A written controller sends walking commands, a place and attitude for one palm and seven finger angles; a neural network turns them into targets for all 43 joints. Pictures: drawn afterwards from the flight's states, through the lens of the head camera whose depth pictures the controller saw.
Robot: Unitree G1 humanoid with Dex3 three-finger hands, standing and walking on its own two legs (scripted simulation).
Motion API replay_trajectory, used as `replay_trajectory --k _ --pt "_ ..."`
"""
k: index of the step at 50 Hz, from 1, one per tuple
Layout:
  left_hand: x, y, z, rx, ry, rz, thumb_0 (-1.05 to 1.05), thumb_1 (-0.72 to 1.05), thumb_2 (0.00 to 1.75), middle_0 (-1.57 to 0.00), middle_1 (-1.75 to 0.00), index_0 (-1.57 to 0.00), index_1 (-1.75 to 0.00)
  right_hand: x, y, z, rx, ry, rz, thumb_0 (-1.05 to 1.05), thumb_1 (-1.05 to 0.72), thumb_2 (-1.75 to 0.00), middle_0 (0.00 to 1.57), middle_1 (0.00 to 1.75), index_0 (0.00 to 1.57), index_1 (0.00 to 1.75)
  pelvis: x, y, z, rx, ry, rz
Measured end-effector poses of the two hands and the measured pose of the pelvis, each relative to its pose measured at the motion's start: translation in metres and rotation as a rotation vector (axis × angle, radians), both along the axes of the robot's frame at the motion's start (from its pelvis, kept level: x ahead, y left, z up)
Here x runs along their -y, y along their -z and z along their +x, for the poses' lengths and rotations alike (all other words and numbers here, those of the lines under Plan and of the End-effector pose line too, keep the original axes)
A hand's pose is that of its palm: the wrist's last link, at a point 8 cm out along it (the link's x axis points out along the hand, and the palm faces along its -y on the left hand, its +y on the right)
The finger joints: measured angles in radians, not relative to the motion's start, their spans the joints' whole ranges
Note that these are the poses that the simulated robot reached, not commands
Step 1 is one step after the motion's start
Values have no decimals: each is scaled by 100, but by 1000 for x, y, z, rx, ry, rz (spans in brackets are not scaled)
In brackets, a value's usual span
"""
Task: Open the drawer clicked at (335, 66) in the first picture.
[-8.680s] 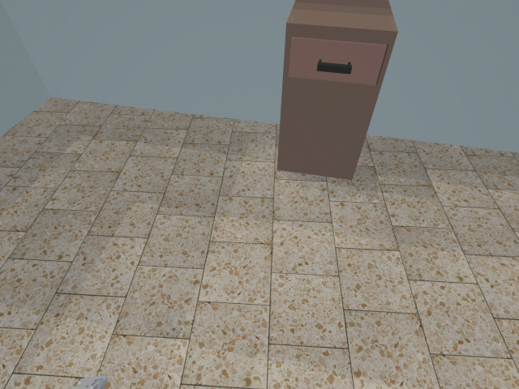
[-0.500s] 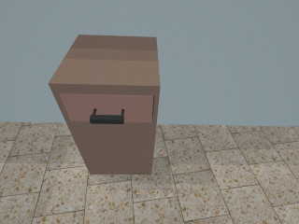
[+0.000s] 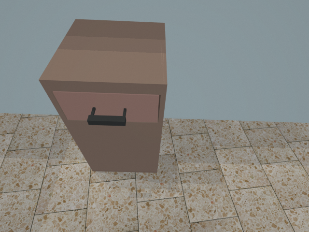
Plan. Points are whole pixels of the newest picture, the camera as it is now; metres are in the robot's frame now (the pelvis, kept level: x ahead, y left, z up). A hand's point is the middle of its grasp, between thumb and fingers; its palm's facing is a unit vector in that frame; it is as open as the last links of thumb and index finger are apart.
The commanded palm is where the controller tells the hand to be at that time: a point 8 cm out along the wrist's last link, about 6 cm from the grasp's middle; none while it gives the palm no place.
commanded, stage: come to a stop and stand still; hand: left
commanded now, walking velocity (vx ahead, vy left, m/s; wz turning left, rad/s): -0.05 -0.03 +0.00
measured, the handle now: (108, 115) +0.52 +0.22 -0.10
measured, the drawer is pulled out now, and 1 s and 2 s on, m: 0.00 0.00 0.00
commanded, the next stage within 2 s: look again from close up in 0.76 s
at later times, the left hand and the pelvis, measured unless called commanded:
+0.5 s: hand out of the picture -0.02 +0.16 -0.17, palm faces +0.03 -0.98 -0.21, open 7.4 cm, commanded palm none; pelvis -0.06 -0.02 +0.00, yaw +1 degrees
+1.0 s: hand out of the picture -0.11 +0.13 -0.18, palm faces +0.07 -0.99 -0.13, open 7.4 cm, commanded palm none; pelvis -0.06 -0.02 +0.00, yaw +2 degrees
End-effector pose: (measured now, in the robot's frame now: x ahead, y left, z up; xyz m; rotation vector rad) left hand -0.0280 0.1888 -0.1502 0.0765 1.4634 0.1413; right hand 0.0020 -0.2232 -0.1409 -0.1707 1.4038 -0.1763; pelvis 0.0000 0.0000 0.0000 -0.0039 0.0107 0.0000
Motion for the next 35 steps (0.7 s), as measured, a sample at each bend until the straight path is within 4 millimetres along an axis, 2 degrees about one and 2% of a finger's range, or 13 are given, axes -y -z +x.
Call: replay_trajectory --k 5,10,14,18,24,35 --pt "-25 -5 13 43 31 74 2 92 90 -20 -30 -20 -30 6 3 -2 28 9 7 1 -92 -90 20 30 20 30 3 0 -11 11 7 3" --pt "-43 -9 21 136 60 132 1 92 90 -20 -30 -20 -30 15 2 0 102 -19 10 1 -92 -90 20 30 20 30 7 4 -27 21 -3 -17" --pt "-47 -10 26 207 66 138 1 91 90 -20 -30 -20 -30 19 0 1 170 -39 5 1 -92 -90 20 30 20 30 9 7 -37 41 -7 -18" --pt "-42 -13 24 259 73 125 0 91 90 -20 -30 -20 -30 21 -1 -2 208 -52 12 1 -91 -90 20 30 20 30 11 7 -48 52 -9 -17" --pt "-27 -11 2 256 70 86 0 91 90 -20 -30 -20 -30 23 -5 -20 200 -65 15 0 -91 -90 20 30 20 30 16 4 -62 48 -12 -12" --pt "-2 3 -65 99 22 14 0 91 90 -20 -30 -20 -30 30 -8 -73 56 -47 0 1 -91 -90 20 30 20 30 24 2 -71 34 -26 -18"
